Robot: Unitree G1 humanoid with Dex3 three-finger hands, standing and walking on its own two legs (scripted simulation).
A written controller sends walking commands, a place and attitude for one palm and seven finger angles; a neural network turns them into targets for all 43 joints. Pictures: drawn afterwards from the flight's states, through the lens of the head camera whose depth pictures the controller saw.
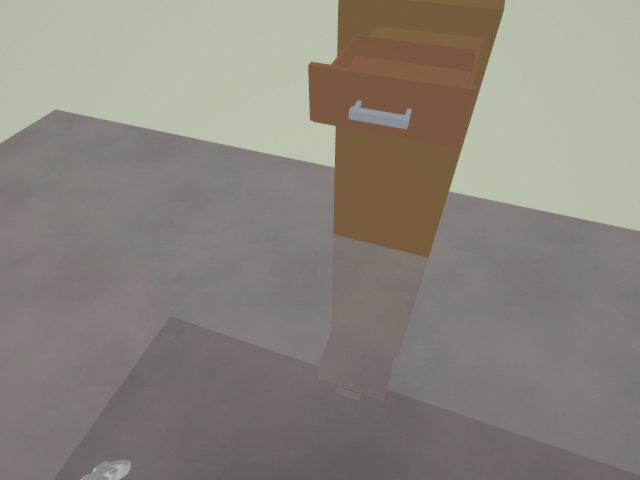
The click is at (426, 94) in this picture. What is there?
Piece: drawer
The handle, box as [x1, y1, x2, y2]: [348, 100, 411, 128]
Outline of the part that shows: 349,109 348,118 402,128 407,127 411,109 407,109 406,113 404,115 360,108 359,107 361,101 358,100 355,105 351,106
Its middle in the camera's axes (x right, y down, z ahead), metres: +0.13 -0.28 +0.87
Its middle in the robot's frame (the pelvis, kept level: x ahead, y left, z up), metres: +0.85 -0.10 +0.03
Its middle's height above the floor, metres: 0.80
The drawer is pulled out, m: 0.30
